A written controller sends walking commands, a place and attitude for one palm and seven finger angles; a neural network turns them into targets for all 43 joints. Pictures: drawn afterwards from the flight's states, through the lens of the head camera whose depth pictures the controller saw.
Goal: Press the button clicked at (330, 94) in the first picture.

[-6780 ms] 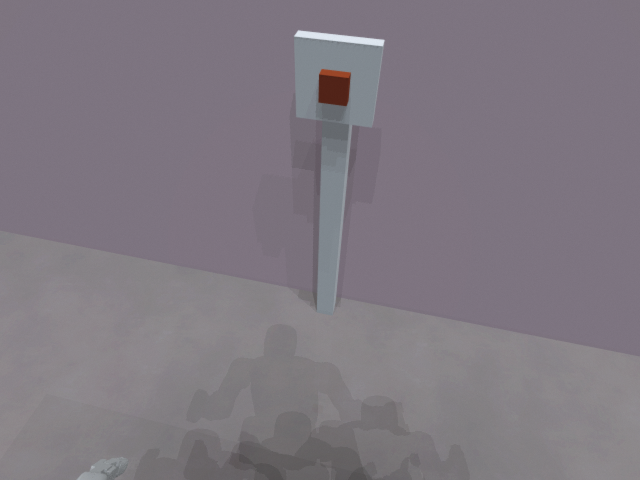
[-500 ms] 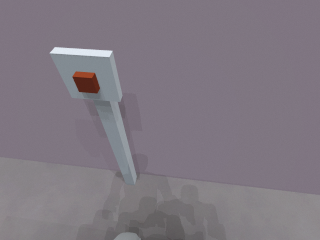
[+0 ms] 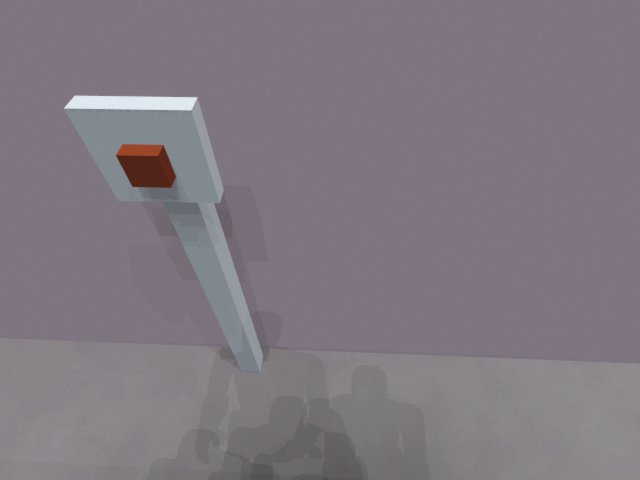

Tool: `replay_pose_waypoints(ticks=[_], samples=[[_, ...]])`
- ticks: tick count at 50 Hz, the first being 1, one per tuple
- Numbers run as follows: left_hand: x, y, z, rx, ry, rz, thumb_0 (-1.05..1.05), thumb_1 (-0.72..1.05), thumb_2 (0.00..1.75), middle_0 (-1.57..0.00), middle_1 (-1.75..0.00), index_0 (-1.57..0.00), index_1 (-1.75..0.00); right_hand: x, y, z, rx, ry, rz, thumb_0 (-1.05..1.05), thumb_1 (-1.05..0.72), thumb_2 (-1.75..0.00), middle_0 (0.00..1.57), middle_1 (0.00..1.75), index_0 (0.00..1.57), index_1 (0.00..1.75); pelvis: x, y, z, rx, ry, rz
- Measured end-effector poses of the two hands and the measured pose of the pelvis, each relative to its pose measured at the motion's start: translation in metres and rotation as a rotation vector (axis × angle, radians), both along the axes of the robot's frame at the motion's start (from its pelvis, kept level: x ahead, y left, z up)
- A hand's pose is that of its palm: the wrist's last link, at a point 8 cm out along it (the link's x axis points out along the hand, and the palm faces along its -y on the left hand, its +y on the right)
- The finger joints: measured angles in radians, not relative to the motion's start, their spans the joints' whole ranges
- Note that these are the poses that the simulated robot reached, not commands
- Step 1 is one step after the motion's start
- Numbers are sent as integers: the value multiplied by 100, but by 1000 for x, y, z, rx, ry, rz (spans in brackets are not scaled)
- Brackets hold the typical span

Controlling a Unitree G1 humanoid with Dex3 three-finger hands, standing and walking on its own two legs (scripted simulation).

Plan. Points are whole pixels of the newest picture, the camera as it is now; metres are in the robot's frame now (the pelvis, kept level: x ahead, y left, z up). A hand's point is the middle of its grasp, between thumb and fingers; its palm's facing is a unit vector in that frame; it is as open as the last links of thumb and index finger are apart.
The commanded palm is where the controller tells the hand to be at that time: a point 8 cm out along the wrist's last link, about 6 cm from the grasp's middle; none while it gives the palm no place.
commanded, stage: come to a stop and stand still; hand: left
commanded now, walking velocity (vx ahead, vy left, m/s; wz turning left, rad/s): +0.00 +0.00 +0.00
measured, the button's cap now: (148, 164) +0.49 +0.26 +0.13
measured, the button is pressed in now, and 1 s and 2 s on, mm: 0 0 0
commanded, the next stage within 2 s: look again from close up in 0.16 s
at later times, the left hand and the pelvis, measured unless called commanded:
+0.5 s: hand out of the picture +0.04 +0.15 -0.15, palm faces +0.04 -0.97 -0.25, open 7.3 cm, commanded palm none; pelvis +0.02 -0.03 +0.01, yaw +1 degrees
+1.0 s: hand out of the picture +0.01 +0.14 -0.16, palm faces +0.07 -0.98 -0.21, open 7.4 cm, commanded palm none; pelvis +0.02 -0.03 +0.01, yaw +1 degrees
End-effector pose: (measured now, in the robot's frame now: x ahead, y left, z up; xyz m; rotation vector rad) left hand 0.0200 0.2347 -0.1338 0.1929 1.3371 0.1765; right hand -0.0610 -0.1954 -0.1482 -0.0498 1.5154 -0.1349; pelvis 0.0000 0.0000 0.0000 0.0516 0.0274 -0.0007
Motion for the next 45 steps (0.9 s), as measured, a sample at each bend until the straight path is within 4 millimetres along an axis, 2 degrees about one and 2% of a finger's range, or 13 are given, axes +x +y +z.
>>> replay_pose_waypoints(ticks=[2,5,9,13,18,23,32,38,45], samples=[[5,-7,-1,12,-2,-26,2,94,89,-20,-30,-19,-30,0,-8,-10,5,12,-7,0,-90,-90,20,30,20,30,-3,-3,-5,-34,-3,-9],[11,-15,2,19,-15,-39,2,94,89,-20,-30,-20,-30,12,-15,-16,7,-16,-8,1,-91,-90,20,30,20,30,-2,-5,-5,-63,-20,6],[21,-21,-1,12,-51,-13,1,95,89,-20,-30,-20,-30,36,-21,-11,-3,-96,-3,1,-91,-90,20,29,19,30,6,-14,-4,-47,-51,6],[30,-26,6,11,-89,2,1,95,89,-20,-30,-20,-30,60,-25,-8,0,-156,27,0,-91,-90,20,29,19,30,12,-20,1,-42,-53,9],[29,-31,15,19,-94,5,1,95,89,-20,-30,-20,-30,73,-38,-7,-9,-163,47,2,-93,-90,20,29,19,30,15,-25,6,-35,-51,12],[17,-37,15,17,-46,15,1,94,89,-20,-30,-20,-30,75,-47,-4,-13,-149,53,1,-92,-90,20,29,19,30,18,-32,8,-32,-46,14],[-6,-52,9,-13,26,48,1,93,89,-20,-30,-20,-30,67,-56,-1,-24,-82,61,0,-91,-90,20,29,19,30,22,-40,9,-37,-47,20],[-15,-59,5,-40,57,56,1,92,89,-20,-30,-20,-30,63,-54,3,-34,-66,59,0,-91,-90,20,29,19,30,23,-39,10,-41,-46,18],[-17,-57,4,-50,59,57,1,92,89,-20,-30,-20,-30,61,-45,5,-29,-65,57,0,-91,-90,20,29,19,30,23,-35,11,-43,-45,15]])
